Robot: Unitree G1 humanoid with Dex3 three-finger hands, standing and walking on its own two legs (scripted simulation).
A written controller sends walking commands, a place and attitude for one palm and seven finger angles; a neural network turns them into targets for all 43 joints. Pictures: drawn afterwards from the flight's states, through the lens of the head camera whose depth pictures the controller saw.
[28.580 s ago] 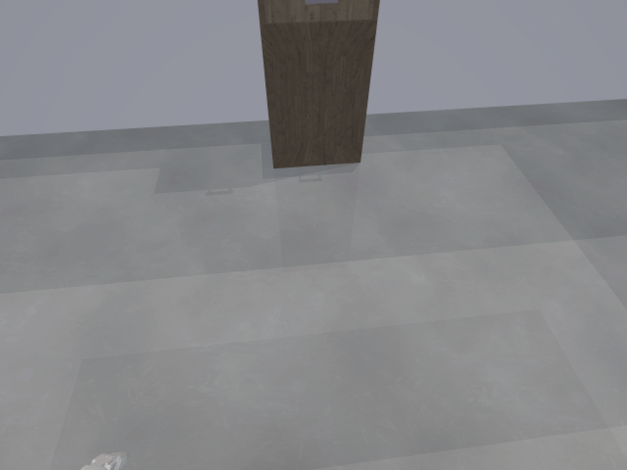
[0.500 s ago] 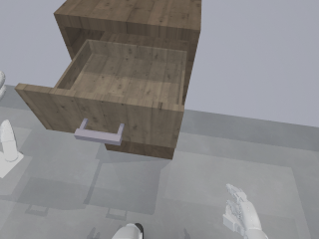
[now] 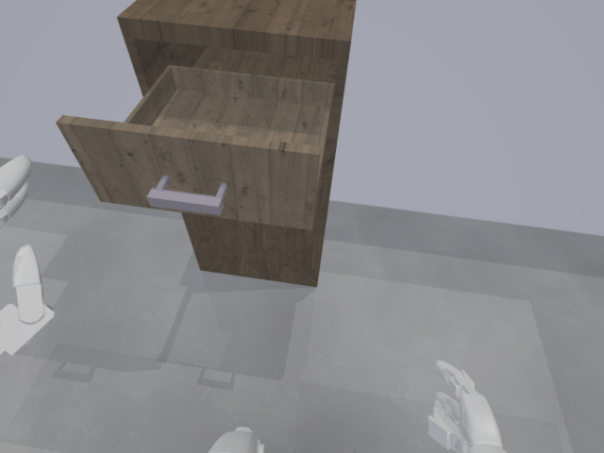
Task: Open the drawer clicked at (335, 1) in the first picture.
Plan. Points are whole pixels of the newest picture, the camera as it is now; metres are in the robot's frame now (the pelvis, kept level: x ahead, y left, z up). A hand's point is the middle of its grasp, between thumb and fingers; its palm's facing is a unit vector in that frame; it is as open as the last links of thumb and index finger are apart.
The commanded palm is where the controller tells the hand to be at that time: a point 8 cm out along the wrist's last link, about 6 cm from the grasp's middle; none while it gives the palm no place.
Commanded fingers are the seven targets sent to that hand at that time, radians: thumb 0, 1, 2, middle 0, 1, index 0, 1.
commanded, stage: stop stepping back and stand still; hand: left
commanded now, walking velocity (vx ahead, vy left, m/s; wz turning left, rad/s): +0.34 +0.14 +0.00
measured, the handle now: (190, 193) +0.49 +0.21 +0.03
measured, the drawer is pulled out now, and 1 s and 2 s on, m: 0.29 0.29 0.29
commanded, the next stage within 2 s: let the arm hang, fingers relaxed in 0.60 s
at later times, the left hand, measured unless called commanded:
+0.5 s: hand out of the picture +0.13 +0.23 +0.21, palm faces +0.46 -0.79 -0.42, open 7.4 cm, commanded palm +0.06 +0.28 +0.22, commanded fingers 0.00 0.90 0.90 -0.20 -0.30 -0.20 -0.30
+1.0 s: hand out of the picture +0.01 +0.17 -0.16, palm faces +0.15 -0.97 -0.17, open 7.0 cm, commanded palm none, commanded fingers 0.00 0.90 0.90 -0.20 -0.30 -0.20 -0.30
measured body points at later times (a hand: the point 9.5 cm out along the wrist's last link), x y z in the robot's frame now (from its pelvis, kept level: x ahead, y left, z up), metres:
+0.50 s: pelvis -0.05 -0.01 +0.00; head -0.07 -0.01 +0.45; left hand +0.10 +0.27 +0.23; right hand +0.11 -0.24 -0.08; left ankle -0.03 +0.11 -0.72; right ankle +0.02 -0.09 -0.73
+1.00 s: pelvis -0.04 -0.01 +0.00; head -0.02 +0.01 +0.45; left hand +0.00 +0.22 -0.15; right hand +0.02 -0.23 -0.14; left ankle -0.03 +0.11 -0.73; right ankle +0.02 -0.09 -0.73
